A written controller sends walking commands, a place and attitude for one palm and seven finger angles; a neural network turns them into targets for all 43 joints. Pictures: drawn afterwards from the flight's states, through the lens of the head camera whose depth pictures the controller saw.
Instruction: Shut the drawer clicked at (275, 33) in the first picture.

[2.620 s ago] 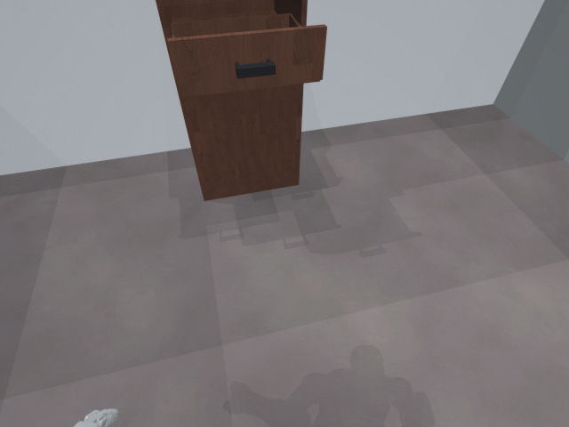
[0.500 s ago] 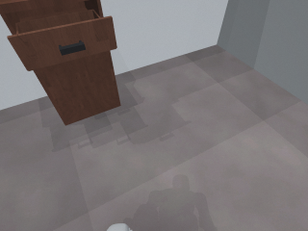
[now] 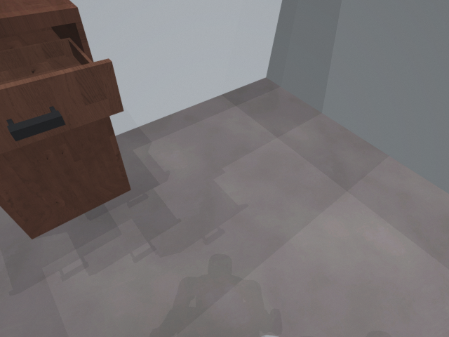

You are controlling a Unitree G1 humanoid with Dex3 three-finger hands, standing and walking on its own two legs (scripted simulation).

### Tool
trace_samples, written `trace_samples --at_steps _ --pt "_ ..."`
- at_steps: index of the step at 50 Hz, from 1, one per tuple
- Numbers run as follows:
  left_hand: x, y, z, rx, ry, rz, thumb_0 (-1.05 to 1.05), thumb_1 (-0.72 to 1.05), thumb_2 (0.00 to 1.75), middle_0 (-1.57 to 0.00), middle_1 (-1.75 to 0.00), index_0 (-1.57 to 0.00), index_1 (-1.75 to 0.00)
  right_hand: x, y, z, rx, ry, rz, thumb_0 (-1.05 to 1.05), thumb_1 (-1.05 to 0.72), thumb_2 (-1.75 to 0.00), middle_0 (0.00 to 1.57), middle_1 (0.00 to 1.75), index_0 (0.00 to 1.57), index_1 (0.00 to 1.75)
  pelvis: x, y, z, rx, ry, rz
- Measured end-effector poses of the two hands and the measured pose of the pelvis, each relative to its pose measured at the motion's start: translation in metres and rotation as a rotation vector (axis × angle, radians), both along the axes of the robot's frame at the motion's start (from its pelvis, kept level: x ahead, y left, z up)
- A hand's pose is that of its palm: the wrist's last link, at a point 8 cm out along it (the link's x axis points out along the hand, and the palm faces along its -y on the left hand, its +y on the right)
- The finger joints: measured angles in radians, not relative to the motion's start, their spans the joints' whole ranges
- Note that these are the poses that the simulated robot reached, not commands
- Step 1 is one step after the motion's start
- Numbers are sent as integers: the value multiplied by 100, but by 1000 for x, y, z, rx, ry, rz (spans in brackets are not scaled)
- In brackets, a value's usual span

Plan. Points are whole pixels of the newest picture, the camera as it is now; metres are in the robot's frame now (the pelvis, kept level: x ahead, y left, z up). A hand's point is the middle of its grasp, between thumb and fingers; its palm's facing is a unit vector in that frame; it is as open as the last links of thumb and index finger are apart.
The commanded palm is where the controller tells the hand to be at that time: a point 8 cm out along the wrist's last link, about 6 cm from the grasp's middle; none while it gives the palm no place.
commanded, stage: walk to a spot facing it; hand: left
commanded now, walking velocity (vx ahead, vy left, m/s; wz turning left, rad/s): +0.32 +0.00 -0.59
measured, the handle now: (35, 120) +0.54 +0.51 +0.03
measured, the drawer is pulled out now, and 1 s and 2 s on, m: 0.28 0.28 0.28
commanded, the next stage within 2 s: turn to face it in 0.30 s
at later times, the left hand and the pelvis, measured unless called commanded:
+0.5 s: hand (201, 246) +0.36 +0.08 -0.17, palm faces -0.28 -0.93 -0.22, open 7.4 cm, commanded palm none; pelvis +0.19 -0.07 -0.02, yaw -15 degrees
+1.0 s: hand (170, 268) +0.30 +0.15 -0.19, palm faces +0.06 -0.98 -0.20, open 7.3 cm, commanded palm none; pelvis +0.26 -0.05 -0.01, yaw +0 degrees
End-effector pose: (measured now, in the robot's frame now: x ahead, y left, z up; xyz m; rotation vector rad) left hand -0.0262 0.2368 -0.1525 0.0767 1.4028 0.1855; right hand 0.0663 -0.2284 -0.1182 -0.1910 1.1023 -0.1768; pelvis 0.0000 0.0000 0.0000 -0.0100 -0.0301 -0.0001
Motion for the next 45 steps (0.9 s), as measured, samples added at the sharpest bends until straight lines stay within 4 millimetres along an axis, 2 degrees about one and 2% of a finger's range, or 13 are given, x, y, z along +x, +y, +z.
trace_samples --at_steps 3,6,9,12,17,19,21,23,27,31,38,41,45 --pt "60 10 8 12 -74 -49 1 91 90 -20 -30 -20 -30 -22 -8 2 -23 92 -63 -1 -94 -90 20 30 21 30 21 4 5 3 3 -35" --pt "118 11 14 16 -133 -101 1 91 90 -20 -30 -19 -30 -44 -10 0 -21 186 -126 -1 -94 -90 20 30 21 30 43 5 7 10 6 -69" --pt "173 2 18 12 -172 -163 1 91 90 -20 -30 -19 -30 -61 -8 -4 2 269 -188 0 -93 -90 20 30 20 30 66 1 6 14 6 -104" --pt "228 -16 20 5 -196 -240 1 91 90 -20 -30 -19 -30 -71 -2 -9 38 336 -252 0 -92 -90 20 30 20 30 91 -6 3 18 6 -141" --pt "321 -62 15 2 -246 -370 1 91 90 -20 -30 -19 -30 -71 3 -24 114 433 -351 1 -91 -90 20 30 20 30 136 -30 -10 20 13 -200" --pt "354 -81 10 7 -288 -406 1 91 90 -20 -30 -19 -30 -63 -2 -35 145 464 -377 1 -91 -90 20 30 20 30 156 -45 -21 24 11 -220" --pt "377 -96 5 16 -327 -420 1 91 90 -20 -30 -20 -30 -46 -13 -46 164 468 -394 1 -90 -90 20 30 21 30 171 -59 -29 30 9 -250" --pt "387 -105 6 22 -324 -426 0 91 90 -20 -30 -20 -30 -17 -28 -50 155 422 -404 1 -90 -90 20 30 21 30 181 -66 -28 22 -6 -261" --pt "391 -118 15 32 -285 -429 0 91 90 -20 -30 -20 -30 55 -59 -44 118 263 -377 1 -91 -90 20 30 20 30 200 -76 -14 11 -11 -263" --pt "396 -120 24 41 -287 -384 0 93 90 -20 -30 -20 -30 114 -75 -34 100 156 -325 1 -91 -90 20 30 20 30 218 -81 -6 4 -5 -227" --pt "393 -109 21 23 -295 -248 0 93 90 -20 -30 -20 -30 168 -83 -24 69 174 -206 1 -92 -90 20 30 20 30 243 -81 -3 -13 1 -130" --pt "381 -96 12 20 -263 -184 0 93 90 -20 -30 -20 -30 189 -81 -20 50 191 -148 1 -92 -90 20 30 20 30 251 -76 -4 -15 7 -89" --pt "353 -71 -7 17 -183 -100 0 92 90 -20 -30 -20 -30 221 -74 -20 12 180 -69 1 -91 -90 20 30 20 30 260 -63 -13 -23 16 -32"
